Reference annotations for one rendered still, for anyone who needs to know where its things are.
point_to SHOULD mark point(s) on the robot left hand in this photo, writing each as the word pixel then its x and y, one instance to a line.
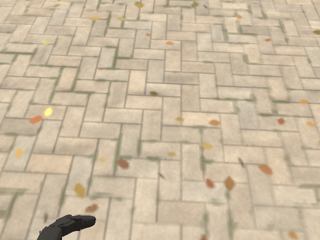
pixel 66 225

